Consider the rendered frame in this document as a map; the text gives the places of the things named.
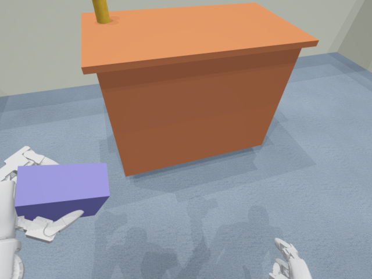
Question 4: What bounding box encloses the robot right hand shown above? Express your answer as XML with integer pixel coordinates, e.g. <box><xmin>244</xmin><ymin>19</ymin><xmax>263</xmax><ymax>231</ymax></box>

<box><xmin>269</xmin><ymin>238</ymin><xmax>312</xmax><ymax>279</ymax></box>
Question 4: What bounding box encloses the sponge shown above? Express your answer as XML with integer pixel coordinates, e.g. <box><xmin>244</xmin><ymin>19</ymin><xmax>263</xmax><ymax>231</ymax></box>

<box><xmin>15</xmin><ymin>163</ymin><xmax>110</xmax><ymax>221</ymax></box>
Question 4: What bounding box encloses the table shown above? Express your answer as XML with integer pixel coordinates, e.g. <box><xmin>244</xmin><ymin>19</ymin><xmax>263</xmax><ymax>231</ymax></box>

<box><xmin>81</xmin><ymin>3</ymin><xmax>319</xmax><ymax>177</ymax></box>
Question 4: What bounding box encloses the robot left forearm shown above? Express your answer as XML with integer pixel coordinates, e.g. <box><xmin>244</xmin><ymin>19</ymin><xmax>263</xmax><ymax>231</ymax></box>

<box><xmin>0</xmin><ymin>238</ymin><xmax>25</xmax><ymax>279</ymax></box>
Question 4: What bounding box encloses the robot left hand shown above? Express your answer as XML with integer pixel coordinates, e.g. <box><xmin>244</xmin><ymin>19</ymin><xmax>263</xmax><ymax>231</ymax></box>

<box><xmin>0</xmin><ymin>146</ymin><xmax>84</xmax><ymax>244</ymax></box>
